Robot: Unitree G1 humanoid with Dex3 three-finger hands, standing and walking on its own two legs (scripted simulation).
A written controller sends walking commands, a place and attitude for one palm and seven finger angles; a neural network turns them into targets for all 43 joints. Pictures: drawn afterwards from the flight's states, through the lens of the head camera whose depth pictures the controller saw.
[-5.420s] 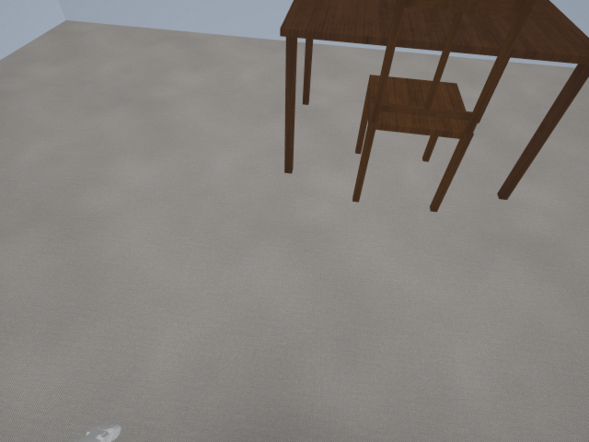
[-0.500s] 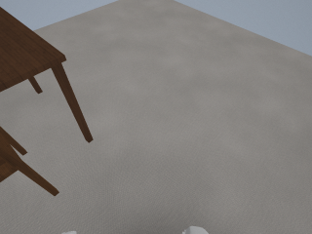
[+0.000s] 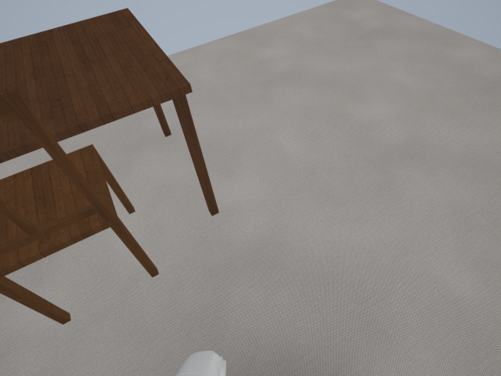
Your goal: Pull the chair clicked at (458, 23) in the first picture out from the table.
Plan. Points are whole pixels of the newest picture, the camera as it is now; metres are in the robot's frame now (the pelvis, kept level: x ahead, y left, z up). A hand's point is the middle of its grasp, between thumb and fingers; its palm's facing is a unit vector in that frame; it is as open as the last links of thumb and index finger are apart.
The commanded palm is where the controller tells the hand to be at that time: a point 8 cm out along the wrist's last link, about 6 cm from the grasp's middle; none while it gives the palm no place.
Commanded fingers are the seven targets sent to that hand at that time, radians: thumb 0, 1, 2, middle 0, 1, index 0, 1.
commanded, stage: turn to face it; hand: left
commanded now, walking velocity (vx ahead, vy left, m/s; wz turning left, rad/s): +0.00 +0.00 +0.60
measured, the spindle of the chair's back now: out of the picture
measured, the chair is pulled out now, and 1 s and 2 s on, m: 0.00 0.00 0.00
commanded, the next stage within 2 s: take the last steps up to it in 0.84 s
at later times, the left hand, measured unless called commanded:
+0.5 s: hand out of the picture -0.02 +0.28 -0.18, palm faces +0.34 -0.91 -0.24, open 7.4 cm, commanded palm none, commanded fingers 0.00 0.90 0.90 -0.20 -0.30 -0.20 -0.30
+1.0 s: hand out of the picture -0.01 +0.21 -0.15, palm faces +0.47 -0.84 -0.27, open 7.4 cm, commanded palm none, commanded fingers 0.00 0.90 0.90 -0.20 -0.30 -0.20 -0.30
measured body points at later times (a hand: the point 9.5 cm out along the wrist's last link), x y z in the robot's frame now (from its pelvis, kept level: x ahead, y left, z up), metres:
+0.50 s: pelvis -0.01 +0.05 +0.00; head +0.02 +0.09 +0.44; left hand -0.04 +0.33 -0.16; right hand +0.18 -0.15 -0.12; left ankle -0.04 +0.14 -0.74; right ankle +0.02 -0.11 -0.66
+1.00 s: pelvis +0.00 +0.00 +0.00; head +0.03 -0.02 +0.45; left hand -0.04 +0.25 -0.13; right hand +0.13 -0.22 -0.17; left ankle -0.11 +0.12 -0.65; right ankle +0.04 -0.08 -0.74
